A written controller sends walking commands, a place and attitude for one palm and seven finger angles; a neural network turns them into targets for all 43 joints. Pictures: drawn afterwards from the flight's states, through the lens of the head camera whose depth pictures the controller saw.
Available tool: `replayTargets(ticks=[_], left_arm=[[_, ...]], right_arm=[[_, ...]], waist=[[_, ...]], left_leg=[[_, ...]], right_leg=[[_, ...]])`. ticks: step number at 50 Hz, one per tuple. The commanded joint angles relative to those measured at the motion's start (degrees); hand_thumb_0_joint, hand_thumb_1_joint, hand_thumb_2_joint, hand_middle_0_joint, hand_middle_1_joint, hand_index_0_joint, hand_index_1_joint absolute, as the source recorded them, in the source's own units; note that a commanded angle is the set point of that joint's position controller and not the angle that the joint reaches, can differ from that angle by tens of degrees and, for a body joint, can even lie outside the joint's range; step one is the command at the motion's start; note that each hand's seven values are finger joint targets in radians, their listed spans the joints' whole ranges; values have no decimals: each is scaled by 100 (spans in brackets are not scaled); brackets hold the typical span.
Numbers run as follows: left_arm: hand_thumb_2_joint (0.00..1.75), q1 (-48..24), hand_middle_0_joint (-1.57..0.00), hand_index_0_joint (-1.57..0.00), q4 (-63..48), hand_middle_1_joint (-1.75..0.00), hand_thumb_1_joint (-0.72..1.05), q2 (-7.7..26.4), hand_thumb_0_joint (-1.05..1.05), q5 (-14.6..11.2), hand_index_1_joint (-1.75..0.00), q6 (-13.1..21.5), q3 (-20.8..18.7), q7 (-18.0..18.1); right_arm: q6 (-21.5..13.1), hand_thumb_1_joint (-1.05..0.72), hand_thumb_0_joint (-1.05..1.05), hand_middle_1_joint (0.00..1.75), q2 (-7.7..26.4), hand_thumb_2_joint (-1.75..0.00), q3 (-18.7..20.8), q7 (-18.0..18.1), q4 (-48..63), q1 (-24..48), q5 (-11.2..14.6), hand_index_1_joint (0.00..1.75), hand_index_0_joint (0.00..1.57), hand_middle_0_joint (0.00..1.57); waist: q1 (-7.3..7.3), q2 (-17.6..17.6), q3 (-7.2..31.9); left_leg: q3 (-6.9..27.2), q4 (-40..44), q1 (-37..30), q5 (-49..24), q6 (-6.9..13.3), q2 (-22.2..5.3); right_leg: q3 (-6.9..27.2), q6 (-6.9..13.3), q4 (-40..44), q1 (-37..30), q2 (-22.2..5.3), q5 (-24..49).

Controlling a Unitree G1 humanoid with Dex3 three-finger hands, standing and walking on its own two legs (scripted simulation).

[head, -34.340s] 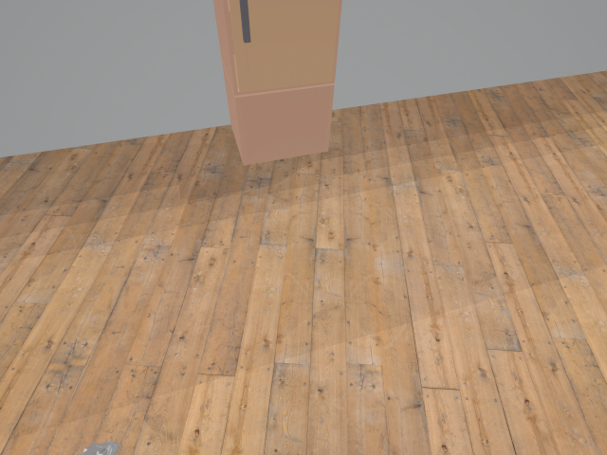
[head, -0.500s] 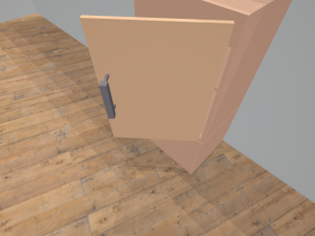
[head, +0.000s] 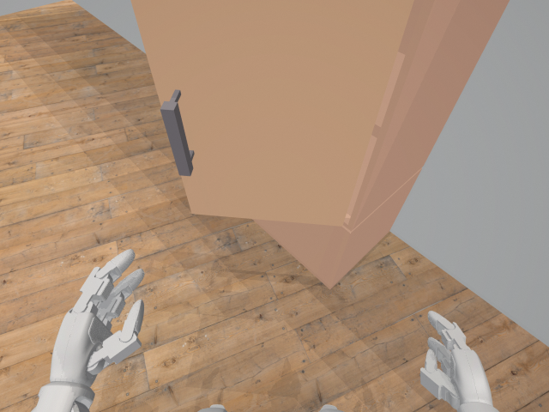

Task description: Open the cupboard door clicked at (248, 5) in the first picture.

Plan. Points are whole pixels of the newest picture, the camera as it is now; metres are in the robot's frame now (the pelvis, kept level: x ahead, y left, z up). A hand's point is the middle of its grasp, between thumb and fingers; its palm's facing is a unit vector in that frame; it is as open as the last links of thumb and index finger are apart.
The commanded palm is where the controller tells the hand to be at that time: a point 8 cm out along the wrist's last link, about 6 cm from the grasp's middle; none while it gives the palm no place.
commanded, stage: raise the hand with hooked fingers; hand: left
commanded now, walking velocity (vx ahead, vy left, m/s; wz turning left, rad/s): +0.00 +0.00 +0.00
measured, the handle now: (181, 134) +0.62 +0.23 +0.02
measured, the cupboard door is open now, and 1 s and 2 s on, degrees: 42 42 42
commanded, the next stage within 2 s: move the hooked fingers beside the handle in 1.80 s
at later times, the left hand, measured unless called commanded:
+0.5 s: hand (106, 336) +0.22 +0.24 +0.01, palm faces -0.02 -1.00 -0.05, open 10.9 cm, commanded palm +0.19 +0.29 +0.01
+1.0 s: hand (74, 307) +0.25 +0.29 +0.03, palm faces -0.01 -1.00 -0.04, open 13.6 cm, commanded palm +0.23 +0.34 +0.03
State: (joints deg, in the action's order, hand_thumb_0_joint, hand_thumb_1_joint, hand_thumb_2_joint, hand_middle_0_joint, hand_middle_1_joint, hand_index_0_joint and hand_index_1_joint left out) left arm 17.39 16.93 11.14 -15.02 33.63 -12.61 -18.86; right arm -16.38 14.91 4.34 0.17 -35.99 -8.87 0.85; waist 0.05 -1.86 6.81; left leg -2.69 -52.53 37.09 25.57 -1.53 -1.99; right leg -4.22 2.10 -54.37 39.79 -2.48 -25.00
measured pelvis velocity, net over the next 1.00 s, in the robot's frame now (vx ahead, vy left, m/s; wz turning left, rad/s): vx -0.01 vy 0.04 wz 0.01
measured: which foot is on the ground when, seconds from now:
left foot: down 0.00-1.00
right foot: down 0.00-1.00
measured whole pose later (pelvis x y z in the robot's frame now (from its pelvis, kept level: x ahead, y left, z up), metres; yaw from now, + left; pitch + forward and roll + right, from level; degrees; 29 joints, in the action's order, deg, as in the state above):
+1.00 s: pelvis -0.01 +0.04 -0.02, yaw +0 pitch +14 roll -3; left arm 7.5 13.5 20.9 -20.1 18.5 -20.8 -27.8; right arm -13.6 14.7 -1.8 2.8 -29.3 -13.4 1.9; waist -0.4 0.3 6.3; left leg -0.3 -63.0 47.4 29.7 1.6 -1.9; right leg -5.9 -0.4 -58.5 46.3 -2.5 -25.8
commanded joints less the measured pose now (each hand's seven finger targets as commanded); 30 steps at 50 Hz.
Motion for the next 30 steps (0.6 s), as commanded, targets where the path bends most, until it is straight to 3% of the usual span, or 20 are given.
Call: replayTargets(ticks=[1, 3, 4, 7, 8, 12, 14, 18, 20, 23, 25, 27, 30], left_arm=[[74, 272, -23, -23, -740, -54, 53, 998, 0, -606, -54, 552, -717, -1086], [72, -508, -23, -23, -1465, -57, 48, 1181, 0, -846, -57, 325, -759, -1109], [71, -665, -23, -23, -1869, -58, 46, 1184, 0, -852, -58, 260, -712, -1053], [68, -927, -24, -24, -2653, -63, 39, 1268, 0, -634, -63, 83, -577, -735], [67, -1266, -24, -24, -2838, -64, 36, 1406, 0, -592, -64, 13, -541, -704], [63, -871, -25, -25, -2337, -70, 27, 1463, 0, -435, -70, -500, -681, -659], [61, -614, -25, -25, -2106, -74, 22, 1475, 0, -515, -74, -796, -798, -752], [57, -376, -25, -25, -1628, -80, 13, 1555, 0, -679, -80, -1130, -1108, -712], [55, -449, -26, -26, -1632, -82, 8, 1629, 0, -689, -82, -1076, -1194, -675], [52, -675, -26, -26, -1470, -87, 1, 1582, 0, -730, -87, -921, -1124, -663], [50, -768, -27, -27, -1562, -90, -3, 1629, 0, -711, -90, -772, -1116, -695], [48, -813, -27, -27, -1513, -93, -8, 1586, 0, -708, -93, -705, -1053, -721], [45, -975, -27, -27, -1638, -98, -15, 1761, 0, -679, -98, -682, -1106, -779]], right_arm=[[-285, -90, 0, 30, 759, -90, 187, 53, 1392, 275, 143, 30, 20, 20], [-265, -90, 0, 30, 756, -90, 139, 158, 1551, 164, 172, 30, 20, 20], [-257, -90, 0, 30, 743, -90, 133, 208, 1604, 82, 174, 30, 20, 20], [-226, -90, 0, 30, 695, -90, 64, 316, 1442, -152, 146, 30, 20, 20], [-215, -90, 0, 30, 725, -90, 16, 356, 1379, -209, 114, 30, 20, 20], [-165, -90, 0, 30, 673, -90, -25, 427, 1178, -181, 160, 30, 20, 20], [-127, -90, 0, 30, 637, -90, -53, 419, 1209, -133, 165, 30, 20, 20], [-77, -90, 0, 30, 583, -90, -97, 400, 1257, 23, 160, 30, 20, 20], [-78, -90, 0, 30, 605, -90, -103, 384, 1251, -60, 153, 30, 20, 20], [-134, -90, 0, 30, 662, -90, -131, 382, 1269, -116, 137, 30, 20, 20], [-187, -90, 0, 30, 715, -90, -135, 378, 1255, -265, 131, 30, 20, 20], [-223, -90, 0, 30, 752, -90, -121, 383, 1225, -326, 149, 30, 20, 20], [-231, -90, 0, 30, 823, -90, -123, 388, 1228, -420, 145, 30, 20, 20]], waist=[[-287, -143, 1140], [-143, 18, 1234], [-91, 177, 1286], [75, 653, 1416], [195, 561, 1396], [140, 582, 1311], [21, 592, 1506], [-135, 220, 1352], [-103, 168, 1375], [-64, -25, 1049], [-65, 180, 1306], [-18, 162, 1203], [-35, 475, 1359]], left_leg=[[-31, -754, 1263, -567, 182, 469], [63, -978, 1352, -214, 236, 379], [78, -1021, 1261, -220, 274, 312], [170, -1067, 1029, -565, 342, 196], [235, -1146, 1084, -631, 366, 162], [330, -943, 1107, -688, 343, 144], [333, -858, 1082, -825, 329, 170], [395, -600, 1173, -833, 297, 193], [374, -544, 1198, -677, 291, 203], [412, -443, 1242, -448, 294, 198], [395, -396, 1103, -444, 307, 213], [410, -304, 999, -391, 308, 214], [433, -201, 736, -552, 304, 211]], right_leg=[[1138, -130, 310, -404, -68, 122], [1276, -139, 393, -88, -3, -773], [1236, -140, 383, 3, 41, -866], [1040, -106, 204, 57, 145, -199], [987, -106, 82, 94, 188, -41], [785, -126, 153, 41, 211, 119], [728, -128, 142, -172, 211, 300], [617, -131, 261, -371, 207, 117], [627, -170, 354, -303, 162, -168], [548, -129, 392, -68, 203, -583], [520, -125, 338, -73, 190, -526], [431, -126, 339, 31, 207, -491], [294, -84, 197, 36, 242, -117]])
